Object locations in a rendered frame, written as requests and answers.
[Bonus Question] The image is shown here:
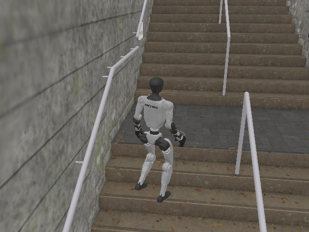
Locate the left robot shin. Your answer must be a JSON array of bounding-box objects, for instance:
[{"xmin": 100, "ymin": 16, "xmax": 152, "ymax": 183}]
[{"xmin": 138, "ymin": 153, "xmax": 153, "ymax": 185}]

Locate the right robot hand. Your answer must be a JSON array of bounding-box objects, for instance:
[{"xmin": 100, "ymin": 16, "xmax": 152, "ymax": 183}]
[{"xmin": 175, "ymin": 136, "xmax": 186, "ymax": 147}]

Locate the right robot upper arm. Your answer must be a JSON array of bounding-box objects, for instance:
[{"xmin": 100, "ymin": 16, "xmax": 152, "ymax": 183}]
[{"xmin": 163, "ymin": 100, "xmax": 174, "ymax": 129}]

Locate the left robot hand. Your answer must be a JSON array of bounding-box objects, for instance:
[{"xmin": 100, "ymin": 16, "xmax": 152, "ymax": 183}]
[{"xmin": 135, "ymin": 129, "xmax": 144, "ymax": 139}]

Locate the right robot forearm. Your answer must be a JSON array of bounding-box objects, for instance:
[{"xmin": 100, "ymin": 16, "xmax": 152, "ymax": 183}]
[{"xmin": 169, "ymin": 122, "xmax": 183, "ymax": 141}]

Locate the humanoid robot head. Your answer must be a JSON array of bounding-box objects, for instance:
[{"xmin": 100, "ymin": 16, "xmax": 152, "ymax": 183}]
[{"xmin": 147, "ymin": 77, "xmax": 164, "ymax": 101}]

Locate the left robot forearm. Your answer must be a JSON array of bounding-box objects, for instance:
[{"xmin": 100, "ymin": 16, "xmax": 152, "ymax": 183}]
[{"xmin": 133, "ymin": 117, "xmax": 141, "ymax": 131}]

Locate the left robot upper arm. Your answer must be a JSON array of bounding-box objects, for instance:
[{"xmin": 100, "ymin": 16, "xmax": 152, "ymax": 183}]
[{"xmin": 134, "ymin": 96, "xmax": 147, "ymax": 120}]

